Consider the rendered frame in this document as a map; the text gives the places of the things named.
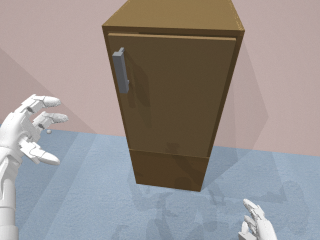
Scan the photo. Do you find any left robot hand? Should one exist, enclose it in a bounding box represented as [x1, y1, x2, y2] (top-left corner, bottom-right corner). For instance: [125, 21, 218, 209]
[0, 94, 69, 166]

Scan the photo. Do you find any right robot hand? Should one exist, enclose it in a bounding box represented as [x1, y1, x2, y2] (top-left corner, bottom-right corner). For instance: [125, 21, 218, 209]
[238, 199, 278, 240]

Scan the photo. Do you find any left robot forearm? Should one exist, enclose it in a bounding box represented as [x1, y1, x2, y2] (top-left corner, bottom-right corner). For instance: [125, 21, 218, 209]
[0, 146, 23, 240]

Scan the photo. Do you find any handle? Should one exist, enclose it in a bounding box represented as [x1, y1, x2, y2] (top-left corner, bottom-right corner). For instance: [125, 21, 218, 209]
[112, 47, 130, 94]

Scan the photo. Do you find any cupboard door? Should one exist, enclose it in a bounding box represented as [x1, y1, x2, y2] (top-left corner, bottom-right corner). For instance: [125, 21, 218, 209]
[107, 33, 236, 158]

